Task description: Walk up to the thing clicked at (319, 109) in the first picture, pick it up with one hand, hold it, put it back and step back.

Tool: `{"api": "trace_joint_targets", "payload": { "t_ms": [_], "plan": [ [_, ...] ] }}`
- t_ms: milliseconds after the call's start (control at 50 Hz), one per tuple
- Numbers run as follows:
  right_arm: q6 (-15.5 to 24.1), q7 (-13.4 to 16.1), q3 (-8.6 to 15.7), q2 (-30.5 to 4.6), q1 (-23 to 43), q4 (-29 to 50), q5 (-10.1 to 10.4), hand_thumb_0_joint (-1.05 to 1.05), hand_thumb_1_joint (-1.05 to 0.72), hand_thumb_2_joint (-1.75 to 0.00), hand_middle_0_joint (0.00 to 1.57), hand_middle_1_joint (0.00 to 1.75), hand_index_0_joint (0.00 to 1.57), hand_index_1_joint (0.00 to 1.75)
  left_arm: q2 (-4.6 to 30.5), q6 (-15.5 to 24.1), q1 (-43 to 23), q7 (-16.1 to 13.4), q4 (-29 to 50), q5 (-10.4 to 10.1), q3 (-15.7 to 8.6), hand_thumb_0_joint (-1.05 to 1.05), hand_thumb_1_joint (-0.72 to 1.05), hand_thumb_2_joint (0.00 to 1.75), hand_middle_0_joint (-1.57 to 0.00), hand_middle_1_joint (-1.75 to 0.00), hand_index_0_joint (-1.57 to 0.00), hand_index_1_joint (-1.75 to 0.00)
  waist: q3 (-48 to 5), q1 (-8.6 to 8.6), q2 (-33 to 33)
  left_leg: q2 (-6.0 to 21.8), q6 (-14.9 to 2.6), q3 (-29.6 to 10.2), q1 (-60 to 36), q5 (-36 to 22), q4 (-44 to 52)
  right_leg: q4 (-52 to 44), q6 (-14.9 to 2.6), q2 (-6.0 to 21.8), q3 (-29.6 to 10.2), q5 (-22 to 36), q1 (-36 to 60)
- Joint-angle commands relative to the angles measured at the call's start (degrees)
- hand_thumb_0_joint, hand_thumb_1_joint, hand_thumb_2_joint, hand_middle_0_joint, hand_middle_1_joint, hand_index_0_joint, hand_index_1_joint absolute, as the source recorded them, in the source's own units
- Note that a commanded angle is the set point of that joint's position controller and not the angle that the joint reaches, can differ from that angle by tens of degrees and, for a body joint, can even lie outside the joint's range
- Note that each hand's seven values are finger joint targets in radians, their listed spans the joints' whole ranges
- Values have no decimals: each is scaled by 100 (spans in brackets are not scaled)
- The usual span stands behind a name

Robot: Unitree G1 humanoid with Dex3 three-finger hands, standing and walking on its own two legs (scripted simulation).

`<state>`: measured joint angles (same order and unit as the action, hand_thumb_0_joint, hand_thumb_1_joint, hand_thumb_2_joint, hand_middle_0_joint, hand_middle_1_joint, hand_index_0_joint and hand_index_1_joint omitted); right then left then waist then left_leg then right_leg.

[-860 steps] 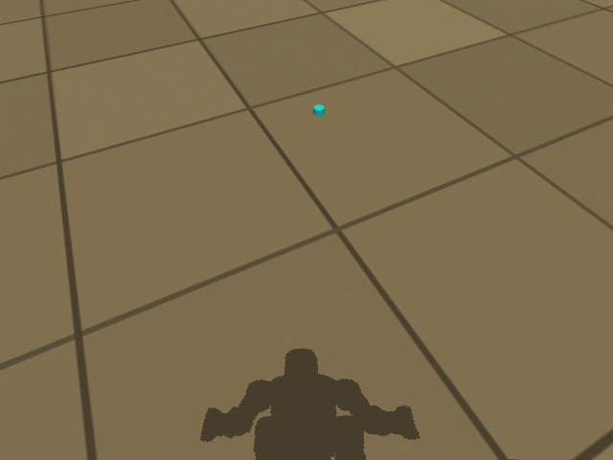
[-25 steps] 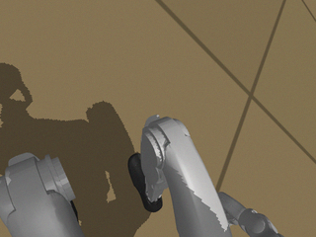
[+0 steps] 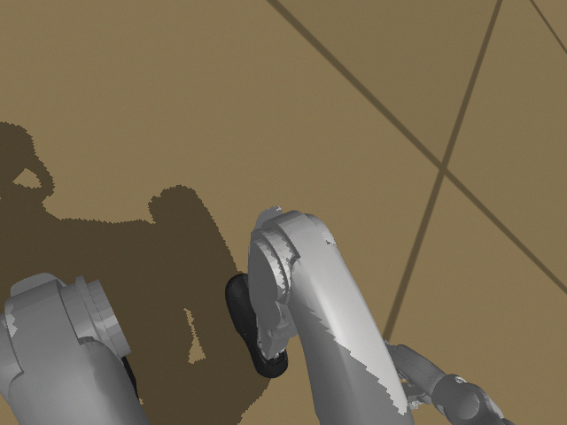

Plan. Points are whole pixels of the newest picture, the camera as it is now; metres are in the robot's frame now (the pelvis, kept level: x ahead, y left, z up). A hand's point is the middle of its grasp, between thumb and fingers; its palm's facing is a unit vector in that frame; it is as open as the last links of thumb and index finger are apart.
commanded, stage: close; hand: left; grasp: from above
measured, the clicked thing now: out of the picture +0.42 +0.33 -0.28
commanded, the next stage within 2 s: settle in 1.38 s
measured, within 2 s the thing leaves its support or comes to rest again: leaves its support in 1.80 s
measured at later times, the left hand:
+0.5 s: hand out of the picture +0.41 +0.32 -0.26, palm faces -0.41 -0.14 -0.90, open 13.1 cm
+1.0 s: hand out of the picture +0.40 +0.32 -0.26, palm faces -0.44 -0.17 -0.88, open 10.5 cm
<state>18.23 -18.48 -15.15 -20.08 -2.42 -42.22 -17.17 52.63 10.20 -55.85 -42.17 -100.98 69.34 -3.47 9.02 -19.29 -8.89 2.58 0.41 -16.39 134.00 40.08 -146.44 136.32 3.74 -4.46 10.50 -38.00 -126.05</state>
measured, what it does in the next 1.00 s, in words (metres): stands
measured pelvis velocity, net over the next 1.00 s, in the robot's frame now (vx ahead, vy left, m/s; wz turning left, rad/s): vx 0.00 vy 0.00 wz -0.01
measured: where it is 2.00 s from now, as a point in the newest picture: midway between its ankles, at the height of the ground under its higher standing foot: (199, 377)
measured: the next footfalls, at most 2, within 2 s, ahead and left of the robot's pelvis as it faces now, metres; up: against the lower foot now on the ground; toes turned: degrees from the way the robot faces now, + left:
none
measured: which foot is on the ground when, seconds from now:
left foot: down 0.00-1.00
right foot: down 0.00-1.00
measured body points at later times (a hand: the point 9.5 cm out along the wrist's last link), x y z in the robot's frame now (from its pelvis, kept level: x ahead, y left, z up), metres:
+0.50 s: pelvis +0.00 +0.00 +0.00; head +0.26 +0.15 +0.34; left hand +0.42 +0.32 -0.21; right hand +0.10 -0.24 -0.06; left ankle +0.07 +0.13 -0.27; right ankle +0.12 -0.12 -0.27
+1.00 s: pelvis +0.00 +0.00 +0.00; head +0.26 +0.15 +0.34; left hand +0.42 +0.33 -0.21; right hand +0.08 -0.24 -0.05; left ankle +0.07 +0.13 -0.27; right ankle +0.12 -0.12 -0.27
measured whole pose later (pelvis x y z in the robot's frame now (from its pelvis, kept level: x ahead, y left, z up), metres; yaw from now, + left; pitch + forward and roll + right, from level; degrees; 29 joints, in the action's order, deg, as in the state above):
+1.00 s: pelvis +0.00 +0.00 +0.00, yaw +0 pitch +25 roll -15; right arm 18.1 -17.6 -18.7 -19.8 -2.9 -40.3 -17.3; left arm 54.1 12.3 -55.1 -39.1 -99.5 67.5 -1.7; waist 10.8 -19.5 -9.5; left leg 2.4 0.8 -17.6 132.5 40.6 -146.2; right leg 135.3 3.6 -4.6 11.5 -38.2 -124.3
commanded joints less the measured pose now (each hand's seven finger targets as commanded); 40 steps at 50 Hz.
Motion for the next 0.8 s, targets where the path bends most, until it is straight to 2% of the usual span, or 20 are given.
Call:
{"api": "trace_joint_targets", "payload": {
  "t_ms": [0,60,120,140,180,220,240,260,300,320,340,420,440,540,560,600,660,700,720,780],
  "plan": [
    [82,51,476,-1742,-1020,-15,122,0,-89,-90,20,30,20,30,667,-39,-1302,118,328,-190,84,0,-51,98,-9,-99,-7,-101,-3214,-386,2638,134,-11,510,-2585,-751,1540,-1112,-437,-196,616,1154,1624],
    [92,79,420,-1824,-913,14,136,0,-89,-90,20,30,20,30,777,76,-1378,282,497,-195,171,0,-48,96,-10,-100,-9,-101,-3362,-375,2922,145,40,473,-2839,-891,1599,-1005,-466,-196,665,1281,1727],
    [57,97,356,-1859,-931,57,119,0,-89,-90,20,30,20,30,917,221,-1407,221,713,-84,128,0,-45,94,-13,-98,-12,-99,-3547,-329,3130,145,52,562,-3003,-1163,1521,-1025,-465,-236,664,1540,1973],
    [77,94,340,-1843,-830,44,121,0,-90,-90,20,30,20,30,868,267,-1380,184,736,-48,141,0,-44,93,-13,-98,-12,-99,-3505,-297,3263,142,89,550,-3083,-1151,1547,-940,-483,-224,686,1515,1835],
    [64,71,312,-1828,-813,36,73,0,-89,-90,20,30,20,30,648,266,-1222,173,530,-56,272,0,-41,89,-12,-102,-13,-100,-3246,-435,3182,140,77,541,-2928,-1094,1567,-981,-474,-246,732,1485,1782],
    [54,76,309,-1839,-832,70,86,0,-89,-90,20,30,20,30,594,283,-1167,138,531,-45,323,0,-42,91,-12,-101,-13,-100,-3135,-448,2969,134,49,567,-2798,-1001,1535,-1070,-456,-252,713,1465,1810],
    [66,62,295,-1859,-948,71,72,0,-89,-90,20,30,20,30,608,302,-1243,92,619,-79,255,0,-40,89,-12,-102,-14,-100,-3190,-467,2903,137,46,543,-2863,-1078,1529,-1083,-441,-240,751,1503,1791],
    [71,67,316,-1880,-870,53,79,0,-89,-90,20,30,20,30,654,312,-1226,35,659,-52,261,0,-38,88,-13,-102,-15,-100,-3163,-419,2899,134,47,552,-2848,-972,1556,-1114,-447,-240,737,1408,1783],
    [108,35,300,-1889,-883,63,56,0,-89,-90,20,30,20,30,625,328,-1174,-45,629,-57,256,0,-35,87,-14,-102,-17,-99,-3158,-460,2831,134,38,525,-2863,-968,1514,-1105,-428,-234,759,1417,1786],
    [72,42,327,-1942,-960,27,45,0,-89,-90,20,30,20,30,771,326,-1112,-116,684,-27,153,0,-35,86,-15,-101,-17,-98,-3281,-439,2879,145,38,577,-2922,-1075,1546,-1183,-438,-292,700,1513,1977],
    [80,33,302,-1897,-914,104,53,0,-89,-90,20,30,20,30,692,302,-1104,-156,597,-27,149,0,-35,88,-16,-101,-18,-99,-3342,-462,2666,145,19,574,-2865,-1114,1434,-1150,-414,-273,701,1576,2029],
    [109,48,347,-1877,-824,70,36,0,-89,-90,20,30,20,30,705,180,-1076,-329,543,15,130,0,-31,87,-17,-102,-20,-99,-3234,-444,2810,152,45,583,-2836,-975,1540,-1230,-421,-284,688,1410,1907],
    [122,41,327,-1860,-822,60,26,0,-90,-90,20,30,20,30,716,138,-1168,-303,553,10,184,0,-30,85,-18,-102,-21,-98,-3153,-484,2832,143,44,612,-2782,-868,1502,-1216,-418,-265,677,1344,1869],
    [134,41,332,-1875,-953,63,74,0,-90,-90,20,30,20,30,888,-31,-1220,-164,459,-134,61,0,-23,83,-23,-100,-27,-96,-3122,-454,2730,147,2,634,-2603,-853,1463,-1284,-412,-265,602,1305,1924],
    [172,21,320,-1843,-946,81,103,0,-90,-90,20,30,20,30,773,-39,-1220,-101,439,-176,124,0,-21,82,-25,-99,-28,-95,-3091,-443,2680,141,5,594,-2603,-900,1450,-1218,-404,-228,647,1340,1857],
    [202,26,306,-1857,-918,108,99,0,-90,-90,20,30,20,30,764,-4,-1234,23,422,-224,174,0,-18,81,-27,-98,-31,-94,-3077,-467,2682,138,0,578,-2609,-812,1484,-1230,-413,-246,670,1262,1840],
    [157,86,298,-1899,-958,117,105,0,-90,-90,20,30,20,30,888,98,-1122,125,388,-302,93,0,-14,75,-30,-96,-34,-91,-3255,-420,2585,144,-11,568,-2631,-843,1525,-1303,-413,-263,648,1273,2055],
    [154,91,258,-1855,-943,163,112,0,-90,-90,20,30,20,30,823,168,-1157,204,476,-268,231,0,-12,75,-32,-94,-35,-90,-3185,-420,2629,132,-17,590,-2648,-853,1478,-1284,-407,-251,655,1300,2034],
    [135,102,242,-1850,-960,144,79,0,-90,-90,20,30,20,30,786,209,-1102,225,473,-270,213,0,-11,74,-32,-94,-36,-90,-3310,-436,2686,136,-2,600,-2766,-947,1508,-1268,-417,-280,671,1387,2121],
    [104,120,246,-1892,-945,153,87,0,-89,-90,20,30,20,30,889,254,-1121,248,465,-244,186,0,-5,71,-35,-93,-40,-88,-3232,-429,2757,145,4,570,-2765,-942,1523,-1243,-421,-270,695,1376,2048]
  ]
}}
